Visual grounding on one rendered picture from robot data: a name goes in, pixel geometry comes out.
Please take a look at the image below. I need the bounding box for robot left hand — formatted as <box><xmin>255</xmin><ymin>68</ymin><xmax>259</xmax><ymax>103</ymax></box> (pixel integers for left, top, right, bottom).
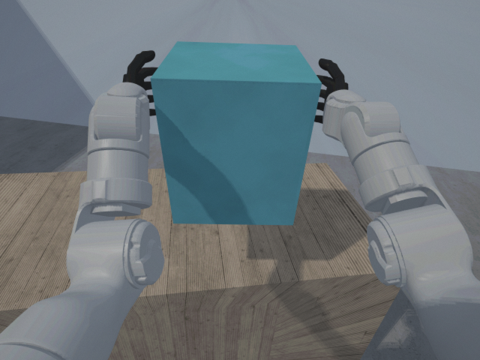
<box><xmin>123</xmin><ymin>50</ymin><xmax>158</xmax><ymax>116</ymax></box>

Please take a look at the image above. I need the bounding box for left robot forearm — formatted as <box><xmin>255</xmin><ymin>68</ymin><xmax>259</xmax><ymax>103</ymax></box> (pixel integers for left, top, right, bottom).
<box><xmin>66</xmin><ymin>82</ymin><xmax>152</xmax><ymax>278</ymax></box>

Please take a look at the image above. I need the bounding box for left robot upper arm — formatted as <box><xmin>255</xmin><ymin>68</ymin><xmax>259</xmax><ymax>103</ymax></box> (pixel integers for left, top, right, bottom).
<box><xmin>0</xmin><ymin>218</ymin><xmax>164</xmax><ymax>360</ymax></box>

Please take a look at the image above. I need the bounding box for right robot upper arm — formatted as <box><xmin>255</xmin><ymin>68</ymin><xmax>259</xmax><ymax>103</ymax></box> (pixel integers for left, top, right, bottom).
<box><xmin>367</xmin><ymin>204</ymin><xmax>480</xmax><ymax>360</ymax></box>

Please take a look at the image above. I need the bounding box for carton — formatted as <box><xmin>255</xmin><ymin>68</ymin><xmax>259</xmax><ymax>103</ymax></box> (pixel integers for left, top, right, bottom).
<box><xmin>150</xmin><ymin>41</ymin><xmax>322</xmax><ymax>225</ymax></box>

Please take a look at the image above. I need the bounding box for robot right hand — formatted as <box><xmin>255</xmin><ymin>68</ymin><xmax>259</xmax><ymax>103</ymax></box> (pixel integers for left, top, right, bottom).
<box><xmin>314</xmin><ymin>58</ymin><xmax>348</xmax><ymax>124</ymax></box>

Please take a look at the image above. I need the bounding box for right robot forearm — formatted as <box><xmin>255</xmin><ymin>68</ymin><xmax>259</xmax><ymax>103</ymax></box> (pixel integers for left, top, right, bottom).
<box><xmin>322</xmin><ymin>89</ymin><xmax>473</xmax><ymax>268</ymax></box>

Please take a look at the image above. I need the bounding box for pedestal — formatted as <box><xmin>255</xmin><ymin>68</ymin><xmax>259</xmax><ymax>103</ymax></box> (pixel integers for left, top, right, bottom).
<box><xmin>0</xmin><ymin>163</ymin><xmax>401</xmax><ymax>360</ymax></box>

